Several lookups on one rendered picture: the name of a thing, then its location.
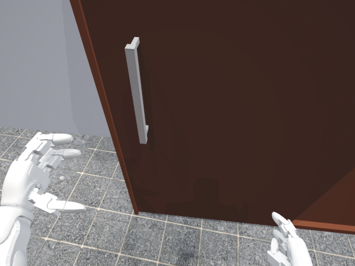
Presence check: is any wardrobe door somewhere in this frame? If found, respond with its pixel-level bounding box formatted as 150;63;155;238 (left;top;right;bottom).
296;168;355;226
80;0;355;227

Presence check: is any right robot hand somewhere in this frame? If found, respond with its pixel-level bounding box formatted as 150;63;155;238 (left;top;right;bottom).
267;212;313;266

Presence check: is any handle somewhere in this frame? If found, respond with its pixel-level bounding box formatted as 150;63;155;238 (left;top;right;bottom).
125;37;149;144

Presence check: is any robot left forearm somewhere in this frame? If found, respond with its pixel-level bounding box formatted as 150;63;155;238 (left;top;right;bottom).
0;206;34;266

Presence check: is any left robot hand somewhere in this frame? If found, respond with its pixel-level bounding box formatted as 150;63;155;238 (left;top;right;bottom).
1;132;86;217

